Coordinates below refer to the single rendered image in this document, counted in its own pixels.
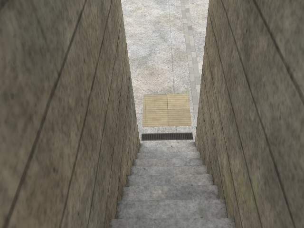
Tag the stairs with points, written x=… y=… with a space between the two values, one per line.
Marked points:
x=169 y=187

